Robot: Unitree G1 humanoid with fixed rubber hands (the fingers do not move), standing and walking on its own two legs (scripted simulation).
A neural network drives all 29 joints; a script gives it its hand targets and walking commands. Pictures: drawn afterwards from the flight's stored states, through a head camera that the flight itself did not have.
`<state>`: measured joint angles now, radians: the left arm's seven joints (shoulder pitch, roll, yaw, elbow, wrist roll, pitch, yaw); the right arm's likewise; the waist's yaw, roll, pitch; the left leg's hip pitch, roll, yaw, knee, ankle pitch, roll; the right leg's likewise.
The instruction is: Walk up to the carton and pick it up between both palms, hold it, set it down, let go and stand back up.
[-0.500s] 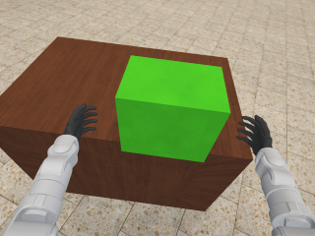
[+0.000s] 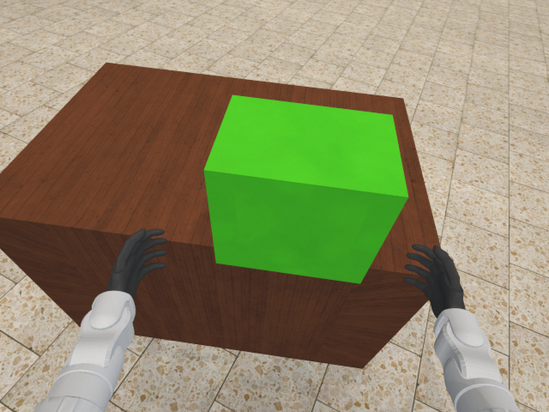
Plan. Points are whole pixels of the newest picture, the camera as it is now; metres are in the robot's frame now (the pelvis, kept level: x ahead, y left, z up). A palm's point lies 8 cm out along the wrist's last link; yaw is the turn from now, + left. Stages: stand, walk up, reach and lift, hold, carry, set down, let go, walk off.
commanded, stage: set down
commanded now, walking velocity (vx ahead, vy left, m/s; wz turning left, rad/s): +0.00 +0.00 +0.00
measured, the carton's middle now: (299, 193) +0.47 -0.09 +0.01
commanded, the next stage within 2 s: none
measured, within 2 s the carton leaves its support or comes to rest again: neither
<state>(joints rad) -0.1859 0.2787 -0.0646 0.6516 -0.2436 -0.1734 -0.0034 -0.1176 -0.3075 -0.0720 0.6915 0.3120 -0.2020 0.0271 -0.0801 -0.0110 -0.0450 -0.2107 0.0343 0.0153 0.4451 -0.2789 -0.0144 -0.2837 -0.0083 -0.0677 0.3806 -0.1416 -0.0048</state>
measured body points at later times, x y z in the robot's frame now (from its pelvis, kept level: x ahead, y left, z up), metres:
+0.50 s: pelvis +0.01 +0.01 -0.01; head +0.01 +0.02 +0.44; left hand +0.27 +0.22 -0.03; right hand +0.21 -0.28 -0.03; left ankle -0.03 +0.12 -0.74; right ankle +0.03 -0.12 -0.74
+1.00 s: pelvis +0.01 +0.01 +0.00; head +0.02 +0.02 +0.45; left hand +0.23 +0.22 -0.06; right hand +0.19 -0.27 -0.06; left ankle -0.03 +0.12 -0.74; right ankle +0.03 -0.12 -0.74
